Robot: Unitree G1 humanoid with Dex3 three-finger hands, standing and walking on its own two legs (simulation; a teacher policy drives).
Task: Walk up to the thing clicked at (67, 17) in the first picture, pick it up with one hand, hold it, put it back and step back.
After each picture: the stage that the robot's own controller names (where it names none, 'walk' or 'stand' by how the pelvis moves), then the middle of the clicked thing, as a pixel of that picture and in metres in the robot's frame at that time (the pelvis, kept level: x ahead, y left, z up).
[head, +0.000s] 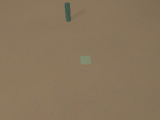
stand; (67, 12) +1.83 +0.16 -0.65
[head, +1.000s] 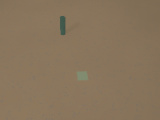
walk; (62, 25) +1.71 +0.14 -0.65
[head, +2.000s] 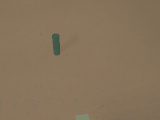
walk; (56, 45) +1.14 +0.18 -0.65
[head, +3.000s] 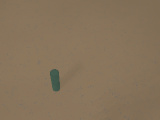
walk; (55, 81) +0.73 +0.18 -0.65
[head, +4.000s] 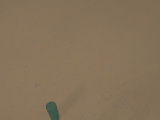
stand; (53, 112) +0.45 +0.20 -0.64
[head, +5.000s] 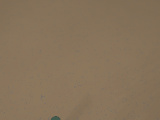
stand; out of the picture +0.37 +0.21 -0.65
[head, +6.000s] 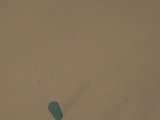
walk; (56, 111) +0.40 +0.21 -0.65
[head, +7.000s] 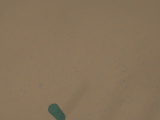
walk; (57, 113) +0.39 +0.26 -0.64
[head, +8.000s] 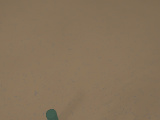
stand; out of the picture +0.44 +0.21 -0.64
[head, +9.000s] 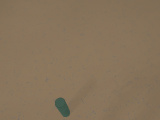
walk; (63, 108) +0.42 +0.21 -0.63
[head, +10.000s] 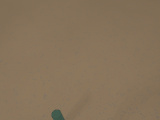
walk; out of the picture +0.46 +0.27 -0.66
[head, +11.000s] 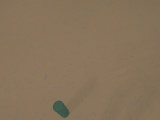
stand; (62, 110) +0.34 +0.21 -0.62
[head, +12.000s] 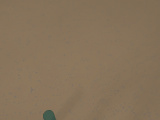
stand; out of the picture +0.36 +0.21 -0.63
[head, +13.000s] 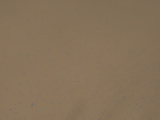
stand; out of the picture +0.30 +0.22 -0.65
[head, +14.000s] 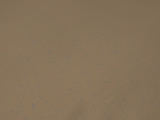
stand; out of the picture +0.31 +0.21 -0.65
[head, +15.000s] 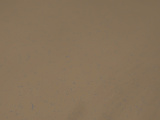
stand; out of the picture +0.30 +0.21 -0.65
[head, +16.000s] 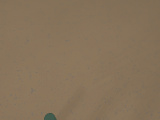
go down; out of the picture +0.32 +0.21 -0.64
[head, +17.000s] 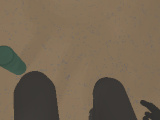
go down; (12, 62) +0.37 +0.30 -0.27
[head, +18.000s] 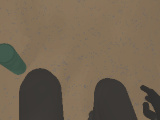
approach; (12, 61) +0.36 +0.31 -0.25
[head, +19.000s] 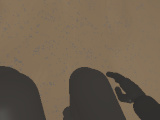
close in; out of the picture +0.30 +0.37 -0.16
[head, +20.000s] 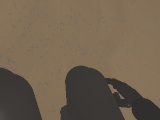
lift; out of the picture +0.28 +0.37 -0.15
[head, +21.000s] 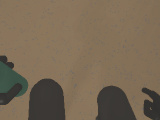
lift; (2, 79) +0.29 +0.26 +0.00
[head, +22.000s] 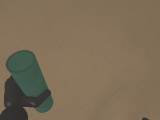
hold; (34, 86) +0.31 +0.16 +0.05
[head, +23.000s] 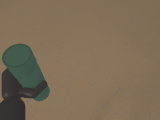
hold; (31, 77) +0.33 +0.17 +0.06
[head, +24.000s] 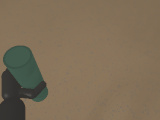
hold; (30, 78) +0.34 +0.18 +0.05
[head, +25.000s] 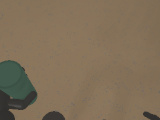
crouch; (20, 87) +0.31 +0.21 -0.02
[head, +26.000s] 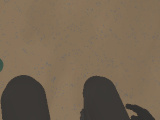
lower; out of the picture +0.38 +0.31 -0.08
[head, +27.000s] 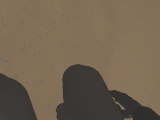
lower; out of the picture +0.34 +0.37 -0.16
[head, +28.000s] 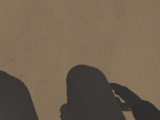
lower; out of the picture +0.32 +0.36 -0.16
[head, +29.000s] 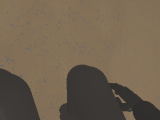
lower; out of the picture +0.30 +0.36 -0.16
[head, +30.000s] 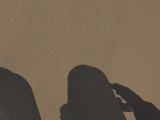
lower; out of the picture +0.29 +0.36 -0.16
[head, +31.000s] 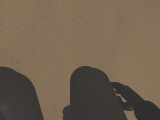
open; out of the picture +0.29 +0.36 -0.16
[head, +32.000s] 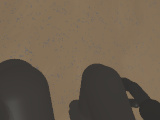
stand; out of the picture +0.29 +0.34 -0.17
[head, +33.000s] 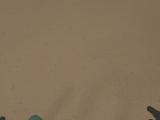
stand; out of the picture +0.28 +0.25 -0.53
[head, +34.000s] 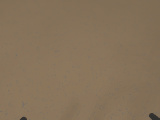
stand; out of the picture +0.29 +0.25 -0.59
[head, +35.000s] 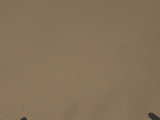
stand; out of the picture +0.28 +0.24 -0.60
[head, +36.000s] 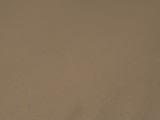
stand; out of the picture +0.31 +0.22 -0.64
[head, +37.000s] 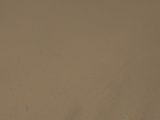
stand; out of the picture +0.28 +0.23 -0.65
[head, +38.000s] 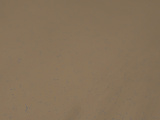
stand; out of the picture +0.28 +0.23 -0.66
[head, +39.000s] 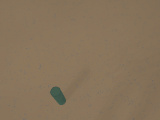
walk; (58, 96) +0.44 +0.23 -0.63
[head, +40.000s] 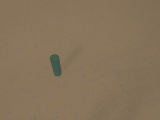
walk; (56, 66) +0.72 +0.18 -0.63
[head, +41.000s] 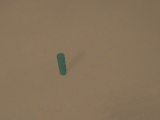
stand; (62, 64) +0.93 +0.21 -0.64
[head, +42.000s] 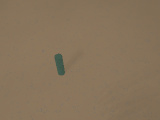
stand; (59, 65) +0.92 +0.21 -0.66
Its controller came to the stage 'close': yes
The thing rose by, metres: 0.69
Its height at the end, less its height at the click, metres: +0.00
